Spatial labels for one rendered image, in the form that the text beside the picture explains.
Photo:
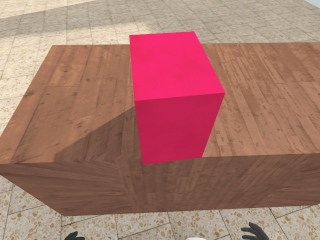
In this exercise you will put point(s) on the right robot hand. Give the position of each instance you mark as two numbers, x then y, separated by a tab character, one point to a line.
256	230

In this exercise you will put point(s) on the carton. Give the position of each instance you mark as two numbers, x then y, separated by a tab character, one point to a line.
177	95

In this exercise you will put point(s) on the pedestal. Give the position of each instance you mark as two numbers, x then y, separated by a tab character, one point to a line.
73	140

